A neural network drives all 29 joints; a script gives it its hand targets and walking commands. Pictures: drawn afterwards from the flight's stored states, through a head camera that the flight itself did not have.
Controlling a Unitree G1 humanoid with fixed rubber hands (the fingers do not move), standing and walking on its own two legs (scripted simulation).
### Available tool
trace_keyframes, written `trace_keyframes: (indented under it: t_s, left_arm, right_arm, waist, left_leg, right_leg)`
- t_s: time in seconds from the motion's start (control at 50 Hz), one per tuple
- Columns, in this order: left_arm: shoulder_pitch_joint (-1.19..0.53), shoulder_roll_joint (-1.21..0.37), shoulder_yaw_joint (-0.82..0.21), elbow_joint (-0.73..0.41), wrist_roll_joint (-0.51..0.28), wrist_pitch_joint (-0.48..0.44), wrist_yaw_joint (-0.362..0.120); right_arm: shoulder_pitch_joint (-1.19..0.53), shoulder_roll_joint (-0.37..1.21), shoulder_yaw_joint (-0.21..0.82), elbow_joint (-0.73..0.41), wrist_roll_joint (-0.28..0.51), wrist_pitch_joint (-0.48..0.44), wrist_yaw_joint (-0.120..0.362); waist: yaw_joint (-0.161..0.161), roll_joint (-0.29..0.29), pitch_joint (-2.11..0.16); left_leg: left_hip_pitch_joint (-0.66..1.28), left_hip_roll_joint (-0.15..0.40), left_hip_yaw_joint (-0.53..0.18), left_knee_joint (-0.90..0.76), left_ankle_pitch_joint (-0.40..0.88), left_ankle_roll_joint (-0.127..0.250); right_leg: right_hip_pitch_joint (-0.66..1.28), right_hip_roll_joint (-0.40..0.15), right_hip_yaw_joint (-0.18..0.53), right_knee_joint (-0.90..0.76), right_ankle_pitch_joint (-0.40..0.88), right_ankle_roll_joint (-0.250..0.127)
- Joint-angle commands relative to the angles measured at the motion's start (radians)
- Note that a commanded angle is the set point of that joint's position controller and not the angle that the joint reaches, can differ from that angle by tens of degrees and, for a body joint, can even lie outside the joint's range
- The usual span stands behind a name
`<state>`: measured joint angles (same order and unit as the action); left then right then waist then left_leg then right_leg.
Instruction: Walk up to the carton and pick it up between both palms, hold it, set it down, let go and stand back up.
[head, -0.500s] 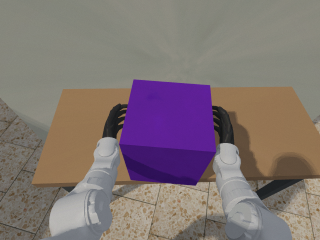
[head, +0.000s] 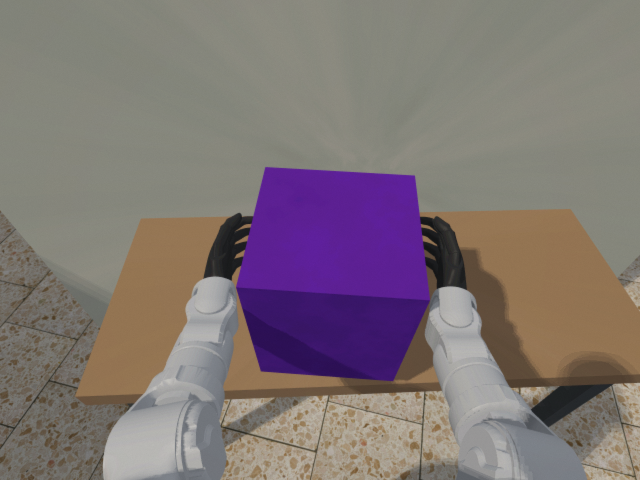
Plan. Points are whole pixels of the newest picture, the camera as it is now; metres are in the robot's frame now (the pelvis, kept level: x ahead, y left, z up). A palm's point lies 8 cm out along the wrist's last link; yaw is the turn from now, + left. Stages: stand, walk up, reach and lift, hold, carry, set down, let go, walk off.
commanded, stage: reach and lift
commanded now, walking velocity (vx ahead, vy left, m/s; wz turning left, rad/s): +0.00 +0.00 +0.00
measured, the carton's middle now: (332, 280) +0.42 +0.00 +0.00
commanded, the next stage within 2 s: hold in 1.98 s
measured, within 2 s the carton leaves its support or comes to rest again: neither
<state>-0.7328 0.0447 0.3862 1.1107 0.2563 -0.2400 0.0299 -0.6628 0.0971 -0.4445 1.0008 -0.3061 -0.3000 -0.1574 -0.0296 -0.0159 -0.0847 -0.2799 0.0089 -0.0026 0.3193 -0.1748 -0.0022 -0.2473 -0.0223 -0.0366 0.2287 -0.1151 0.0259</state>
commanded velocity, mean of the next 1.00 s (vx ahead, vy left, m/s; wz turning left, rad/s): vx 0.00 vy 0.00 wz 0.00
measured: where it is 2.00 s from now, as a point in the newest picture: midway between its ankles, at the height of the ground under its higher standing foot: outside the picture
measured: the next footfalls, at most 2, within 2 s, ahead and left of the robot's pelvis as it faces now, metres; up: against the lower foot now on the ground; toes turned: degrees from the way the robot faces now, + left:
none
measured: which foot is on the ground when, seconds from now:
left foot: down 0.00-1.00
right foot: down 0.00-1.00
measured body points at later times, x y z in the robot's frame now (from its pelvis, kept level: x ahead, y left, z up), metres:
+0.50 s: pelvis -0.02 -0.01 +0.00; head -0.03 +0.01 +0.45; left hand +0.38 +0.14 +0.10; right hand +0.37 -0.16 +0.10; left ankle -0.02 +0.11 -0.75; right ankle -0.01 -0.14 -0.75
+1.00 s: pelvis -0.03 -0.01 +0.00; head -0.04 +0.02 +0.45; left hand +0.36 +0.14 +0.12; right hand +0.35 -0.16 +0.12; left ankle -0.02 +0.11 -0.75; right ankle -0.01 -0.14 -0.75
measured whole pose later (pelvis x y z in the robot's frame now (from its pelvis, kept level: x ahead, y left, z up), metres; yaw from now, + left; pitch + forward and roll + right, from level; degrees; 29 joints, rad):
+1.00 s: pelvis -0.03 -0.01 +0.00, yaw +1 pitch -6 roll -1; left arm -0.55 -0.05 0.28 0.39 0.33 0.35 0.00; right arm -0.57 0.04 -0.17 0.69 -0.02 0.00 -0.16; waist -0.06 -0.07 0.06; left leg -0.04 0.01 -0.02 0.29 -0.15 -0.01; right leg 0.00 -0.02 -0.06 0.21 -0.11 0.01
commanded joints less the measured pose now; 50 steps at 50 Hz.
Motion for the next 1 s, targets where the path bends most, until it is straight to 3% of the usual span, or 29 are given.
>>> trace_keyframes:
  t_s: [0.0,0.2,0.44,0.56,0.68,0.82,0.98]
  left_arm:
    - [-0.58,-0.575,-0.281,-0.175,0.021,-0.014,-0.144]
    - [-0.549,-0.621,-0.338,-0.31,0.007,0.092,-0.148]
    - [-0.515,-0.633,-0.362,-0.481,0.014,0.303,-0.177]
    - [-0.493,-0.619,-0.353,-0.527,0.037,0.369,-0.189]
    - [-0.449,-0.624,-0.385,-0.596,0.036,0.417,-0.184]
    - [-0.385,-0.627,-0.466,-0.745,0.003,0.494,-0.177]
    - [-0.352,-0.611,-0.518,-0.871,-0.021,0.584,-0.181]
  right_arm:
    - [-0.512,0.529,0.412,-0.102,-0.005,-0.035,0.168]
    - [-0.515,0.535,0.515,-0.201,0.087,0.044,0.164]
    - [-0.525,0.475,0.477,-0.29,0.144,0.146,0.15]
    - [-0.554,0.471,0.471,-0.347,0.148,0.164,0.149]
    - [-0.557,0.465,0.52,-0.403,0.178,0.175,0.151]
    - [-0.522,0.419,0.595,-0.479,0.254,0.207,0.143]
    - [-0.503,0.371,0.634,-0.549,0.317,0.259,0.139]
  waist:
    - [-0.004,0.053,-0.516]
    - [0.021,0.031,-0.46]
    - [-0.011,0.014,-0.315]
    - [-0.003,0.002,-0.3]
    - [0.003,0.008,-0.317]
    - [-0.032,0.02,-0.296]
    - [-0.06,0.03,-0.238]
  left_leg:
    - [0.12,-0.018,0.07,0.012,0.452,-0.079]
    - [0.179,-0.027,0.067,-0.016,0.387,-0.067]
    - [0.251,-0.039,0.076,-0.059,0.255,-0.057]
    - [0.235,-0.043,0.084,-0.071,0.186,-0.041]
    - [0.259,-0.044,0.083,-0.061,0.217,-0.038]
    - [0.326,-0.043,0.064,-0.037,0.288,-0.047]
    - [0.345,-0.041,0.053,-0.039,0.255,-0.049]
  right_leg:
    - [0.378,0.045,-0.022,0.1,0.457,-0.003]
    - [0.364,0.052,-0.018,0.061,0.352,-0.004]
    - [0.356,0.051,-0.042,-0.003,0.198,0.002]
    - [0.384,0.041,-0.05,-0.004,0.166,0.013]
    - [0.402,0.043,-0.06,0.006,0.194,0.017]
    - [0.388,0.056,-0.077,0.008,0.225,0.013]
    - [0.359,0.059,-0.086,0.004,0.154,0.004]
